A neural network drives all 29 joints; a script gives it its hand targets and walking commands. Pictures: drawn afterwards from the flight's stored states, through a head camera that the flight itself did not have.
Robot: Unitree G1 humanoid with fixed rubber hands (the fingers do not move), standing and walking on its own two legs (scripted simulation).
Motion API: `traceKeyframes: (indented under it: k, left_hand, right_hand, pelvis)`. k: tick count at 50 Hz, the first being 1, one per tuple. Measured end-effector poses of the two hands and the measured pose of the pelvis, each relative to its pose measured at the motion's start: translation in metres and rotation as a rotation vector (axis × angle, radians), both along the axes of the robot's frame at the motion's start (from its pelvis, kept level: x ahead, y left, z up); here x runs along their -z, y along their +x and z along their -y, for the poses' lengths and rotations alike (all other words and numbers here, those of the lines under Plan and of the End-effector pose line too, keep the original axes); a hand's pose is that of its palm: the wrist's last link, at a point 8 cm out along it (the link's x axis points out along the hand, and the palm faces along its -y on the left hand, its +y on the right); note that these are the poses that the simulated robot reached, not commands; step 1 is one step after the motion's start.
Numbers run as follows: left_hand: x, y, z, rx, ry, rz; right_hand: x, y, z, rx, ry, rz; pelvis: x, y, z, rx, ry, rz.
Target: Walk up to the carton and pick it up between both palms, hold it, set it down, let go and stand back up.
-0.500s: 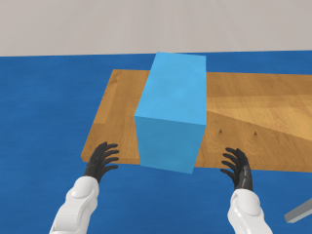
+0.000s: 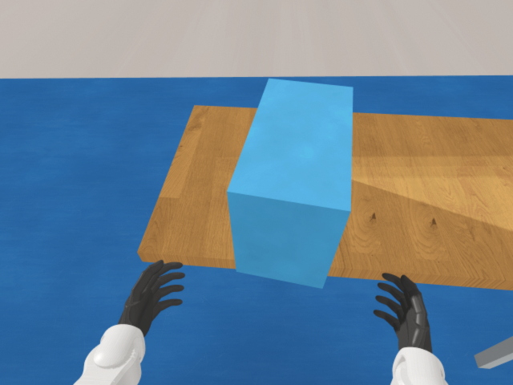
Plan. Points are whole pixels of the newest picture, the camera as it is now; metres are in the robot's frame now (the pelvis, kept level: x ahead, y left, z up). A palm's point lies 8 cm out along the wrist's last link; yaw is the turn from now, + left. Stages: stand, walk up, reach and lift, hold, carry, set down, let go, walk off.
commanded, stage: set down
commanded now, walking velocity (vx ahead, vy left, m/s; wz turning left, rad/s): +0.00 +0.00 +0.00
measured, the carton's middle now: (294, 179) +0.48 -0.01 +0.05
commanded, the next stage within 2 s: let go in 1.44 s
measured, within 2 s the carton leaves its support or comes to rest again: neither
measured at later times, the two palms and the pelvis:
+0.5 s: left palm (141, 322) +0.22 +0.21 +0.01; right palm (402, 349) +0.21 -0.16 -0.01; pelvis +0.01 +0.00 +0.00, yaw +0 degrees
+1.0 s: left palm (143, 334) +0.21 +0.22 -0.03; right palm (400, 369) +0.19 -0.17 -0.05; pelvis +0.02 +0.00 +0.00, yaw +0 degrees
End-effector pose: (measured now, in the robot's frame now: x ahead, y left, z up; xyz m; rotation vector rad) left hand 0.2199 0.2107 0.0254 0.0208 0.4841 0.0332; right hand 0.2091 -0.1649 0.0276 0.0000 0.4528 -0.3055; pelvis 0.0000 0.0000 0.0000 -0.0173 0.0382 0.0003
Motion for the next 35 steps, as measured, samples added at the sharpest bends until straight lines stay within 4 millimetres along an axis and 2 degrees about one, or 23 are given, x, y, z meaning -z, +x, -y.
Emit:
traceKeyframes:
  k: [9,35]
  left_hand:
    - [0.005,-0.001,0.0,-0.001,-0.001,-0.027]
    - [0.027,0.0,-0.003,-0.014,0.018,-0.135]
  right_hand:
    - [0.007,-0.001,-0.002,-0.02,0.01,-0.032]
    - [0.055,-0.006,0.0,-0.092,0.02,-0.157]
  pelvis:
    - [0.0,0.001,0.0,0.0,0.0,0.002]
    - [0.0,0.015,0.001,0.0,0.001,-0.017]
